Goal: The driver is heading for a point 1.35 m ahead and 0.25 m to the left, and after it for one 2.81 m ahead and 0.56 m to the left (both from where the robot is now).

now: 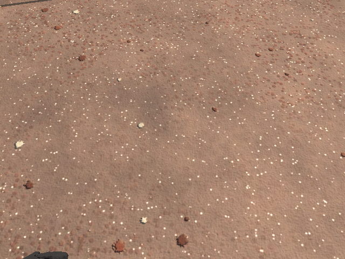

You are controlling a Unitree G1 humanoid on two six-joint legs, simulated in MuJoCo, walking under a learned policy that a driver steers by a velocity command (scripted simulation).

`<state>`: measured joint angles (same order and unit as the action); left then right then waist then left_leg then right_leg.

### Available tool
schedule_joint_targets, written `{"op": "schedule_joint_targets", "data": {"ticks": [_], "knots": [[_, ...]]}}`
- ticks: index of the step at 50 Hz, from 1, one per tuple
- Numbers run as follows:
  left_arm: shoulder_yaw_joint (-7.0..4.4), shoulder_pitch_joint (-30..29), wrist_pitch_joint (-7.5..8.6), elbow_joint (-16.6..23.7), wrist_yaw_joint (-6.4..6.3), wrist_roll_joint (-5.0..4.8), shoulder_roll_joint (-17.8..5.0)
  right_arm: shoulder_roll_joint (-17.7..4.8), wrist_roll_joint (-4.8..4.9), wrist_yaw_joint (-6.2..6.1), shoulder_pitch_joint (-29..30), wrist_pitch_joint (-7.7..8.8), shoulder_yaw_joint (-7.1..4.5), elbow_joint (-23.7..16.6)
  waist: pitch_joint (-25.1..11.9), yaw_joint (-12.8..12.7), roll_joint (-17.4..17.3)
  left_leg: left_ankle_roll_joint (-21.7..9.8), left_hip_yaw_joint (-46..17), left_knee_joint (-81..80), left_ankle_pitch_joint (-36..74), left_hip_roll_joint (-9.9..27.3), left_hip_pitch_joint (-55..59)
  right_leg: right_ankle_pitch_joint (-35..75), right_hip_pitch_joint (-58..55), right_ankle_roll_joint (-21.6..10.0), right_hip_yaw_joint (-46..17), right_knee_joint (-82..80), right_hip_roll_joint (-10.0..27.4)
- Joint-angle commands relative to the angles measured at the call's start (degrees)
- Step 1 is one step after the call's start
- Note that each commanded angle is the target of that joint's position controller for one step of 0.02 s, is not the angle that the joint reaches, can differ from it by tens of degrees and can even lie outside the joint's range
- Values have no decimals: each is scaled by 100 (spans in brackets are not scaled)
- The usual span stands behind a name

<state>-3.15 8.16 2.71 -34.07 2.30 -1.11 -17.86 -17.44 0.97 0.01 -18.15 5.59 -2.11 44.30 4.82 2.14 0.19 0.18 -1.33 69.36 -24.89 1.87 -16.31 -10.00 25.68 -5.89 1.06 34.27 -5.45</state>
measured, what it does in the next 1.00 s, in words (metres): walks ahead, turning left: left foot, then right foot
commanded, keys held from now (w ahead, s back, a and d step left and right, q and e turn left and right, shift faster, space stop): w+e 0.12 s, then w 0.02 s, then w+q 0.86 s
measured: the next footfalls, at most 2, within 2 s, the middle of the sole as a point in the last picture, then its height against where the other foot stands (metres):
left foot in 0.42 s outside the picture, level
right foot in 0.90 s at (187, 185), level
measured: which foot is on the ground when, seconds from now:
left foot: up 0.00-0.40, down 0.42-0.90, up 0.92-1.00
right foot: down 0.00-0.44, up 0.46-0.88, down 0.90-1.00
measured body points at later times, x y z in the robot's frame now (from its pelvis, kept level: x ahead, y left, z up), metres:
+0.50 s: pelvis +0.30 +0.05 +0.01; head +0.33 +0.05 +0.46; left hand +0.37 +0.33 -0.11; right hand +0.48 -0.21 -0.08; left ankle +0.38 +0.13 -0.72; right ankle +0.14 -0.06 -0.64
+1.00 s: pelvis +0.59 +0.03 +0.01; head +0.61 +0.03 +0.46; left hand +0.72 +0.32 -0.06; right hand +0.71 -0.24 -0.11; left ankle +0.43 +0.12 -0.64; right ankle +0.67 -0.07 -0.72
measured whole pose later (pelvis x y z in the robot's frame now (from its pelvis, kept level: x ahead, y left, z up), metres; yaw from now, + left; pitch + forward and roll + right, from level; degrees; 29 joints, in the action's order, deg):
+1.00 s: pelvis +0.59 +0.03 +0.01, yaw +16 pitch +2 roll -1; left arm -2.4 6.5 6.1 -37.9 0.6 0.3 -15.7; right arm -17.8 1.7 -0.9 -21.6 1.1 -3.0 41.9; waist 0.8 2.5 -2.0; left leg -0.8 -7.5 63.0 -25.6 -3.2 -18.5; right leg -9.8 20.7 -1.3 -0.3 28.8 -2.4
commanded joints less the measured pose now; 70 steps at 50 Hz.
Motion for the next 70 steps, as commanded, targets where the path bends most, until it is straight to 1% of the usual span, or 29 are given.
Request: {"op": "schedule_joint_targets", "data": {"ticks": [1, 3, 6, 10, 15, 18, 20, 21, 22, 23, 24, 25, 26, 27, 31, 36, 41, 44, 45, 46, 47, 48, 49, 51, 56, 62, 66, 68, 70], "knots": [[-248, 460, 130, 300, -61, 127, -761, -878, -88, -31, 228, 216, -195, -692, -845, -188, 16, -9, -511, -46, 636, 454, -2110, 686, -2223, -1166, -2714, -1906, 1625], [-237, 323, 161, 256, -85, 113, -709, -808, -165, -32, 78, 81, -189, -640, -745, -11, 132, 156, -425, -398, 737, 505, -1798, 1229, -1624, -1231, -2405, -2110, 1506], [-256, 521, 173, 45, -176, 50, -813, -577, -250, -59, 500, -20, -120, -785, -468, -99, 133, 411, -248, -1234, 1374, 425, -1829, 1558, -1025, -1160, -1877, -2205, 1257], [-186, 836, 149, -240, -244, 31, -716, -267, -180, 50, 1279, 60, 22, -858, -419, -531, 334, 390, -28, -3089, 3271, 234, -1332, 1067, -988, -709, -1186, -2163, 936], [-187, 1350, 145, -628, -205, 37, -884, -458, -32, 191, 1991, 119, -16, -1110, -159, -850, 385, -13, -45, -3822, 3033, 166, -1837, 1029, -2191, -675, -1477, -1971, 1586], [-215, 1388, 60, -791, -235, 45, -958, -528, -7, 269, 1869, 103, -52, -1182, -183, -696, 447, -334, 21, -3974, 2078, 34, -1911, 2160, -2958, -516, -1400, -1601, 1842], [-204, 1145, 2, -766, -270, 79, -982, -764, -17, 250, 901, 88, -200, -953, -849, -124, 419, -632, 337, -4181, 2018, -366, -494, 4239, -2947, -302, -931, -462, 1551], [-137, 1077, -4, -666, -311, 147, -869, -1014, -38, 221, 59, 72, -306, -796, -1515, 275, 251, -918, -120, -4048, 2472, -22, 931, 4082, -2302, -105, -663, 704, 1335], [-11, 1560, 97, -453, -295, 194, -512, -1584, -110, 205, -541, 50, -459, -767, -2316, 203, -872, -1820, -2524, -4136, 2097, 1232, 3104, 1900, -181, 379, -252, 2827, 513], [41, 1576, 216, -488, -256, 206, -454, -1232, 38, 228, -735, 6, -405, -653, -2512, 246, -1501, -2195, -4255, -4954, 1364, 1740, 3829, -1930, 1095, 584, -601, 3871, 8], [-33, 1121, 326, -368, -170, 34, -830, -912, 64, 201, -509, -36, -301, -706, -1828, 330, -984, -1928, -3895, -5143, 649, 1648, 3446, -1804, 1715, 518, -949, 4159, 379], [-13, 645, 401, -242, -133, -44, -804, -829, -7, 178, -234, -77, -285, -798, -1217, 304, -476, -1758, -3236, -5237, 795, 1422, 2734, -1444, 1811, 475, -836, 3992, 606], [-6, 389, 447, -166, -130, 45, -737, -770, -46, 171, -8, -107, -265, -825, -686, 148, -68, -1662, -2764, -5378, 1340, 1193, 1993, -1157, 1788, 486, -723, 3479, 770], [-44, 372, 440, -163, -152, 164, -738, -661, -82, 153, 123, -102, -223, -878, -565, -11, -27, -1582, -2438, -5492, 1905, 993, 1572, -902, 1510, 527, -711, 3048, 924], [9, 501, 328, -166, -202, 241, -496, -785, -41, 57, 216, -120, -265, -867, -545, -247, -385, -1673, -1848, -5707, 3046, 680, 768, -583, 1051, 902, -492, 2122, 912], [108, -611, 363, 56, -184, 190, -245, -958, 34, -89, -178, -220, -343, -629, -435, 122, -476, -1252, -1421, -5595, 2789, 247, 200, 1269, 340, 1052, -398, 124, 540], [-16, -981, 451, 145, -116, 82, -489, -904, 89, -139, -451, -331, -362, -474, -452, 133, -618, -1051, -2183, -5084, 2223, 527, 836, 1128, -27, 841, -695, -672, 424], [-193, -139, 513, -50, -169, 95, -756, -751, 50, -124, -252, -377, -336, -533, -803, -370, -713, -793, -2235, -4180, 2758, 333, 850, 769, -1307, 447, -597, -1091, 551], [-278, 647, 523, -118, -220, 185, -994, -457, -24, -90, -195, -360, -223, -646, -1565, -739, -358, -617, -1894, -2859, 2327, 45, 302, 562, -2702, 90, -1216, -894, 1306], [-403, 1261, 439, -272, -241, 250, -1437, -35, 66, -87, -940, -314, -83, -763, -2408, -576, 1134, -204, -1043, -997, -6, -797, -1616, -334, -4741, -817, -3448, -1062, 2630], [-354, 1326, 388, -334, -189, 98, -1101, -429, 129, -101, -1079, -294, -125, -744, -2285, -562, 1504, -113, -943, -32, -917, -466, -2533, -1573, -4699, -976, -4667, -1504, 3019], [-250, 1055, 363, -274, -201, 81, -699, -840, 134, -102, -581, -319, -243, -716, -1445, -679, 841, -60, -960, 310, -410, -202, -2788, -1791, -3971, -725, -3928, -1659, 2752], [-199, 791, 329, -255, -209, 123, -559, -877, 74, -108, -189, -350, -271, -782, -935, -638, 454, -14, -743, 288, 22, -18, -2693, -1176, -3285, -536, -3099, -1738, 2493], [-125, 521, 325, -354, -211, 180, -358, -719, 16, -64, 103, -373, -298, -896, -427, -430, 497, 16, -655, -98, 497, 277, -2420, -105, -2361, -412, -2078, -2040, 2076], [-220, 494, 407, -624, -206, 129, -562, -296, 23, 15, 385, -460, -204, -1097, -257, -320, 472, 125, -434, -861, 1065, 493, -2443, 916, -1973, -585, -950, -2542, 2015], [-267, 643, 322, -889, -232, 87, -833, -155, 31, 206, 1271, -337, -118, -1309, -142, -616, 258, 0, -22, -2639, 2614, 380, -2134, 1622, -2257, -362, 192, -2535, 1855], [-324, 918, 198, -1084, -240, -24, -1035, -225, 51, 329, 1760, -342, -140, -1578, -24, -671, 285, -255, 261, -3252, 2215, 222, -2066, 2256, -2884, -200, 499, -2239, 2069], [-376, 907, 124, -1094, -277, -64, -1209, -410, 14, 346, 1565, -380, -237, -1619, -272, -433, 456, -488, 559, -3357, 1625, -108, -1507, 4016, -3106, -77, 727, -1552, 2091], [-348, 935, 59, -1110, -319, -101, -1198, -785, 0, 276, 297, -426, -476, -1332, -1023, 332, 332, -861, 659, -3813, 1788, -526, 494, 4865, -2563, 113, 959, 226, 1920]]}}
Over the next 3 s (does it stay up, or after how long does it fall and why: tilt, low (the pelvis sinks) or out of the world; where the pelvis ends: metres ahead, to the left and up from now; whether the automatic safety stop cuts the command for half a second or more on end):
stays up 1.31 0.31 0.02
